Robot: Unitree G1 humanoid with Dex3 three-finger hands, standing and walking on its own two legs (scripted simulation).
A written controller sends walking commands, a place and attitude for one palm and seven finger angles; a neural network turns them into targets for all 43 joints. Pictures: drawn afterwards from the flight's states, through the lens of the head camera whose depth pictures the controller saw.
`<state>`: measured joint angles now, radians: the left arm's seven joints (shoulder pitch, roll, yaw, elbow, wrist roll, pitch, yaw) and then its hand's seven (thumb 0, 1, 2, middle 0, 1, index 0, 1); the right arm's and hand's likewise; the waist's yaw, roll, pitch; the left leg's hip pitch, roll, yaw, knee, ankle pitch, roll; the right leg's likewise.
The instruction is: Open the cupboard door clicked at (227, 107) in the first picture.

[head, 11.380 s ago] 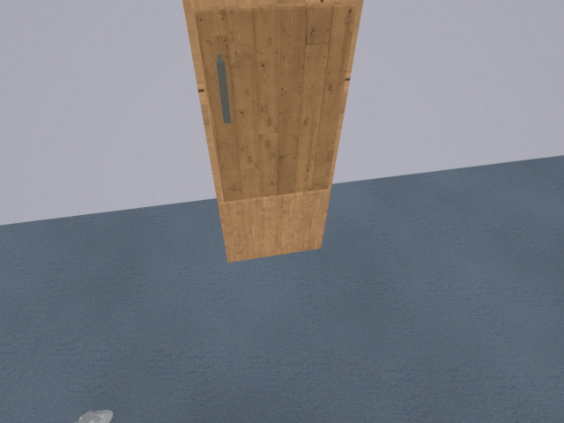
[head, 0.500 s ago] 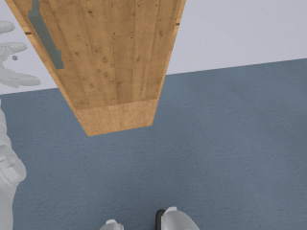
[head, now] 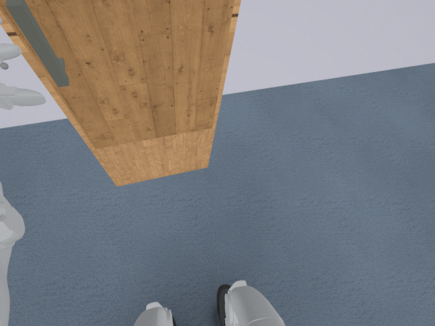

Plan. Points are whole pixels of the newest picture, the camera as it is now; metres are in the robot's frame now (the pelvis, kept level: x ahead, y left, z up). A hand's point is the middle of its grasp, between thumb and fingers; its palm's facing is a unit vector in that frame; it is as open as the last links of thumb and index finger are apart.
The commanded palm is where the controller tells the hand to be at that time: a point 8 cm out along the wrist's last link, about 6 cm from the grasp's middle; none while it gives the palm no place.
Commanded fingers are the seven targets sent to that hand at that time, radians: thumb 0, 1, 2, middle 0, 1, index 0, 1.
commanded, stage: move the hooked fingers beside the handle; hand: left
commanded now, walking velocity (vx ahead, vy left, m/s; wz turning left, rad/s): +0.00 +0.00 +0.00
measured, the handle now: (42, 39) +0.59 +0.23 +0.10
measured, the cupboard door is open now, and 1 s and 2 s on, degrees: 0 0 0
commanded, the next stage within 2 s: slide the fingers in behind the handle in 0.32 s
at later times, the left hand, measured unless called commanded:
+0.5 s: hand (6, 68) +0.54 +0.27 +0.09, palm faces +0.12 -0.99 -0.02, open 14.0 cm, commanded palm +0.51 +0.30 +0.09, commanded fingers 0.00 -0.50 0.30 -0.30 -1.20 -0.30 -1.20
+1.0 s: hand (41, 67) +0.54 +0.23 +0.09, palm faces +0.12 -0.99 -0.03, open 14.0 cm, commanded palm +0.51 +0.27 +0.09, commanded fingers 0.00 -0.50 0.30 -0.30 -1.20 -0.30 -1.20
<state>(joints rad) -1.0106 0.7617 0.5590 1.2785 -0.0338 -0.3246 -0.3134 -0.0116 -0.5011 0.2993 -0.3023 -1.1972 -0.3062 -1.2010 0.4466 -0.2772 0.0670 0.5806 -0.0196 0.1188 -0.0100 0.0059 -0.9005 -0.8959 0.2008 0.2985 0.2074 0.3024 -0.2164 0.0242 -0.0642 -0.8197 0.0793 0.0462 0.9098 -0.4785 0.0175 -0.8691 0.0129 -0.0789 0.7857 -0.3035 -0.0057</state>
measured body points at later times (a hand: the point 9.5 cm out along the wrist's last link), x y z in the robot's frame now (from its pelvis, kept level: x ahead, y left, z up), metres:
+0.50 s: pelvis +0.00 +0.01 +0.00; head +0.15 +0.04 +0.42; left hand +0.52 +0.33 +0.10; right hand -0.03 -0.26 -0.10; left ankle -0.04 +0.10 -0.69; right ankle +0.03 -0.12 -0.69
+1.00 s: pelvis +0.01 +0.00 +0.00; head +0.15 +0.02 +0.43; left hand +0.53 +0.28 +0.10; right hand -0.01 -0.26 -0.11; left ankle -0.04 +0.10 -0.69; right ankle +0.03 -0.12 -0.69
